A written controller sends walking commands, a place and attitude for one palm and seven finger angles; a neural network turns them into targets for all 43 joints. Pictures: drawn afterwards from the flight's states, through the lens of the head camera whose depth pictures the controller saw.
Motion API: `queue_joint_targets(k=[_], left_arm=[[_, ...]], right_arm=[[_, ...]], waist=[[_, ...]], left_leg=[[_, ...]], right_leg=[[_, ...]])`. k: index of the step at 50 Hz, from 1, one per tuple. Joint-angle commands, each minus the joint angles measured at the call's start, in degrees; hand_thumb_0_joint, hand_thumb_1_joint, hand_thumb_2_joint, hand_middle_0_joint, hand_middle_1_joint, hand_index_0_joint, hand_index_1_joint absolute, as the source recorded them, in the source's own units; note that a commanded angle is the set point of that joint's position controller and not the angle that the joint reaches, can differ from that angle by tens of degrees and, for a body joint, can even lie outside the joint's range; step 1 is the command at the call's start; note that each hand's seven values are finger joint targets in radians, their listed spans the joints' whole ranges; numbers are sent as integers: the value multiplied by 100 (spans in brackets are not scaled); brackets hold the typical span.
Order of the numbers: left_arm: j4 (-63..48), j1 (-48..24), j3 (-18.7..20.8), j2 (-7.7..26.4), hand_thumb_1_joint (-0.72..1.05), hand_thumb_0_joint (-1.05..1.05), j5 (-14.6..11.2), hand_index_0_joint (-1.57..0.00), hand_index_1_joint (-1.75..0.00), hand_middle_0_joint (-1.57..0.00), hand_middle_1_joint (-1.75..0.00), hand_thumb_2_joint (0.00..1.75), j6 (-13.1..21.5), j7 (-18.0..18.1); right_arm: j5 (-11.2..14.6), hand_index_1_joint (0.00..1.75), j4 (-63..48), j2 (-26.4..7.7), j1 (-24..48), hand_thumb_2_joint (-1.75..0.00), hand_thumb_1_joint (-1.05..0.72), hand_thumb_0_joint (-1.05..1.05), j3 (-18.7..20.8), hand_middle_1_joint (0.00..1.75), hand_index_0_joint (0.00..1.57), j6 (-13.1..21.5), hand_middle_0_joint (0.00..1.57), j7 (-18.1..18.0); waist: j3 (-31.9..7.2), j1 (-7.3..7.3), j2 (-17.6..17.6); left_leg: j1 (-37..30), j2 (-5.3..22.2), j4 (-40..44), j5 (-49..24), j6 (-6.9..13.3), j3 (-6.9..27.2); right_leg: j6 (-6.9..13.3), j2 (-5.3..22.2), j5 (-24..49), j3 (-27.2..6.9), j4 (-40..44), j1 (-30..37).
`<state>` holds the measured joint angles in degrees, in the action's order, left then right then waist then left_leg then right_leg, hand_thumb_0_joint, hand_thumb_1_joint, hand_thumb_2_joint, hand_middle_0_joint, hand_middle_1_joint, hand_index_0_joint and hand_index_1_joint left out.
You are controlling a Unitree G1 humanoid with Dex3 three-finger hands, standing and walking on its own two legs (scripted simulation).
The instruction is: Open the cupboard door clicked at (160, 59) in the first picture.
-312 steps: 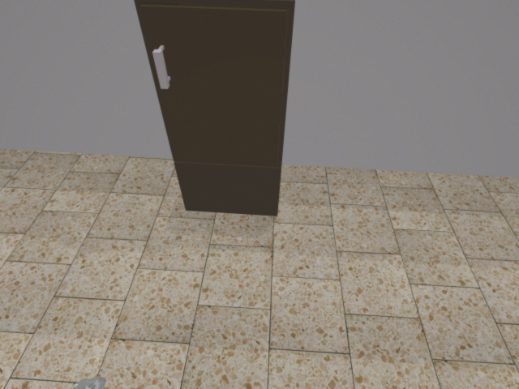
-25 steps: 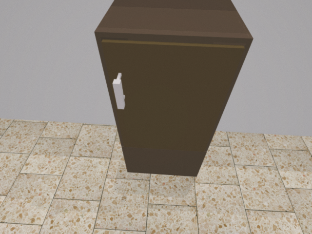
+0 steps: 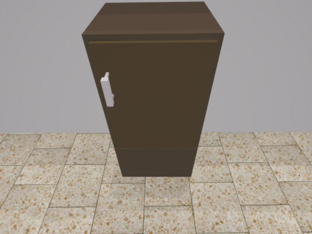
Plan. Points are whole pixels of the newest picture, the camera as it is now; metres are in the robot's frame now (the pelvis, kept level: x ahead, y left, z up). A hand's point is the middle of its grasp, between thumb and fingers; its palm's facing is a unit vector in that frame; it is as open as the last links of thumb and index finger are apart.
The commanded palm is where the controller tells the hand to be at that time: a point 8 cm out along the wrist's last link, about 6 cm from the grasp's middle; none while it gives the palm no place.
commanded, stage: come to a stop and stand still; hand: left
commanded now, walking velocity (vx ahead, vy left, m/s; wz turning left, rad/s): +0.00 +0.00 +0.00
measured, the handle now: (108, 89) +0.61 +0.21 +0.05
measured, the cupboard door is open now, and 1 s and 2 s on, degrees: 0 0 0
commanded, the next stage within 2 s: look again from close up in 1.70 s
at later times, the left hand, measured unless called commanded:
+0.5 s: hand out of the picture -0.03 +0.16 -0.14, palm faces +0.06 -0.98 -0.21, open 7.4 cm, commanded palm none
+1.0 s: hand out of the picture +0.00 +0.15 -0.14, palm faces +0.05 -0.98 -0.20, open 7.4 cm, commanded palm none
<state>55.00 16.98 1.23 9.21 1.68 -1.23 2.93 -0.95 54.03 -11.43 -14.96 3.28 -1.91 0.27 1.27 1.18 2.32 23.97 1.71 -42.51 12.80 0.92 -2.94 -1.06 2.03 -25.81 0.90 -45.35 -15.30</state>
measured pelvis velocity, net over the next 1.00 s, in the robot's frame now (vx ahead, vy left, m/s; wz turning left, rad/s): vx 0.00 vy -0.03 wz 0.02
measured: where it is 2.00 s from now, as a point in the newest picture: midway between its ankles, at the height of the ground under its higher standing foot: outside the picture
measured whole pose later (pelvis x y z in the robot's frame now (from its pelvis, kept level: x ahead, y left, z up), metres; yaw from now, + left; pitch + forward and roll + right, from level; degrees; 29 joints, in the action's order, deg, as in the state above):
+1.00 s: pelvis +0.00 -0.03 +0.03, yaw +1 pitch +0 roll +1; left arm 62.2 16.2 0.1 9.0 0.7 1.0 1.5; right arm -0.7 62.4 -8.6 -17.0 -0.4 1.2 -1.4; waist 0.8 -0.2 0.0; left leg 13.0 1.1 -27.2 14.5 -1.0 -0.9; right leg 1.2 -0.2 -16.2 1.1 -28.9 -13.0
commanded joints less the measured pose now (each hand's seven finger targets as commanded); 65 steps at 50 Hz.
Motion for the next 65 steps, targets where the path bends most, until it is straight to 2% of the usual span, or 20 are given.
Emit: queue_joint_targets(k=[1,2,4,5,6,7,10,12,13,14,15,16,17,18,21,23,27,35,47,65], left_arm=[[-440,238,147,648,90,0,-35,-20,-30,-20,-30,90,-32,-15],[-316,543,161,648,90,0,-16,-20,-30,-20,-30,90,-12,-51],[-144,1037,149,591,90,0,-3,-20,-30,-20,-30,90,61,-96],[-174,1013,155,708,90,0,3,-20,-30,-20,-30,90,83,-99],[-317,650,203,995,90,0,-10,-20,-30,-20,-30,90,101,-84],[-547,16,233,1127,90,0,-16,-20,-30,-20,-30,90,110,-54],[-748,-665,250,1030,90,0,0,-20,-30,-20,-30,90,134,-40],[-591,-300,211,927,90,0,0,-20,-30,-20,-30,90,90,-60],[-521,-118,182,804,90,0,-10,-20,-30,-20,-30,90,69,-60],[-465,87,158,612,90,0,-53,-20,-30,-20,-30,90,42,-76],[-398,244,116,466,90,0,-88,-20,-30,-20,-30,90,67,-90],[-360,342,97,382,90,0,-91,-20,-30,-20,-30,90,136,-117],[-193,250,96,384,90,0,-60,-20,-30,-20,-30,90,116,-120],[-113,348,90,441,90,0,-40,-20,-30,-20,-30,90,112,-124],[86,482,54,440,90,0,-52,-20,-30,-20,-30,90,180,-163],[111,378,44,547,90,0,-67,-20,-30,-20,-30,90,212,-159],[144,219,57,656,90,0,-66,-20,-30,-20,-30,90,221,-150],[315,266,30,626,90,0,-76,-20,-30,-20,-30,90,262,-144],[534,255,16,617,90,0,-95,-20,-30,-20,-30,90,326,-127],[568,-29,47,798,90,0,-88,-20,-30,-20,-30,90,318,-87]], right_arm=[[-111,30,-379,-754,18,-90,-90,0,90,30,20,129,20,-48],[-95,30,-469,-828,339,-90,-90,0,91,30,20,118,20,-59],[-100,30,-533,-598,321,-90,-90,0,24,30,20,95,20,-75],[-76,30,-553,-415,207,-90,-90,0,18,30,20,39,20,-63],[-51,30,-565,-236,35,-90,-90,0,19,30,20,-4,20,-49],[-53,30,-473,-228,-165,-90,-90,0,41,30,20,-26,20,-41],[-48,30,-137,-70,-1021,-90,-90,0,4,30,20,25,20,-31],[-26,30,-94,-27,-1042,-90,-90,0,-58,30,20,106,20,-40],[-32,30,-77,-98,-994,-90,-90,0,-64,30,20,153,20,-57],[-68,30,-102,-283,-950,-90,-90,0,-56,30,20,214,20,-89],[-84,30,-154,-439,-831,-90,-90,0,-66,30,20,268,20,-135],[-86,30,-233,-536,-627,-90,-90,0,-57,30,20,297,20,-181],[-63,30,-124,-460,-502,-90,-90,0,-85,30,20,328,20,-175],[-49,30,-87,-427,-382,-90,-90,0,-95,30,20,330,20,-174],[-35,30,-3,-353,-416,-90,-90,0,-127,30,20,313,20,-174],[-34,30,88,-257,-558,-90,-90,0,-157,30,20,296,20,-158],[-45,30,265,-142,-755,-90,-90,0,-181,30,20,238,20,-130],[-23,30,459,-126,-689,-90,-90,0,-237,30,20,284,20,-145],[14,30,638,-257,-482,-90,-90,0,-268,30,20,429,20,-212],[14,30,790,-426,-215,-90,-90,0,-264,30,20,409,20,-246]], waist=[[1115,-130,1431],[1076,-369,1077],[638,-539,-124],[565,-438,-811],[512,-232,-1508],[510,-52,-1533],[168,370,-1100],[334,211,-864],[505,97,-442],[605,-20,306],[609,-141,626],[485,-269,343],[344,-249,803],[322,-330,918],[174,-299,-104],[169,-175,-301],[346,-31,-637],[532,-36,-353],[35,-150,-94],[-56,-143,-263]], left_leg=[[1330,1066,3139,3391,655,2184],[1793,971,3032,3360,632,1903],[1512,394,2125,2650,306,1088],[1073,-52,1208,2005,72,535],[472,-174,87,1157,-49,126],[-76,-132,-706,882,-39,191],[-1044,-187,-583,588,-48,22],[-1205,-205,946,732,-48,15],[-1006,-50,1563,925,18,368],[-647,459,2174,1145,228,1146],[-271,979,2753,1393,489,1823],[45,1094,2830,1337,603,1850],[248,926,3042,1853,526,1815],[310,832,2999,1959,479,1661],[180,494,2519,1779,301,1128],[-143,261,2206,1405,186,808],[-533,99,1790,1057,99,555],[-676,173,1887,682,50,542],[-974,365,2017,-536,76,595],[-1432,397,1912,-1465,57,506]], right_leg=[[267,-321,-541,251,73,-488],[297,-282,-259,221,101,16],[402,-150,-615,-230,1226,236],[661,310,-1676,-1165,2160,-409],[949,1089,-2550,-2123,3138,-1194],[1083,1450,-2477,-2355,3545,-1922],[821,883,-1125,-1086,2951,-2093],[583,560,-1054,-790,2250,-1768],[477,327,-895,-634,1826,-1554],[322,18,-546,-431,1383,-1377],[216,-175,16,-107,1096,-1009],[214,-162,496,-62,1178,-542],[244,-128,474,-30,1148,-146],[256,-111,595,-81,1196,36],[314,40,616,-442,1872,291],[401,243,73,-772,2294,3],[444,408,-674,-973,2696,-672],[426,355,-249,-879,2673,-693],[371,328,1643,-542,2220,257],[357,393,2829,-428,2070,588]])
